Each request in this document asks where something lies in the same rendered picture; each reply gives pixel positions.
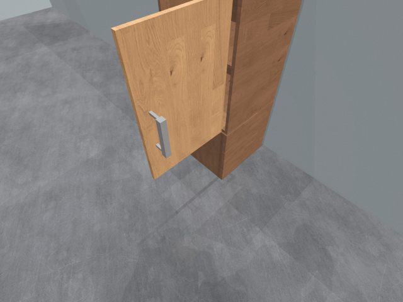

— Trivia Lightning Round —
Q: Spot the cupboard door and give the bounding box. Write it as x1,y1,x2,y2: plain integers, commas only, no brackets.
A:
111,0,233,179

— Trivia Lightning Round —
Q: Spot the handle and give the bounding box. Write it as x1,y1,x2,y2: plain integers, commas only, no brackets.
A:
149,111,171,158

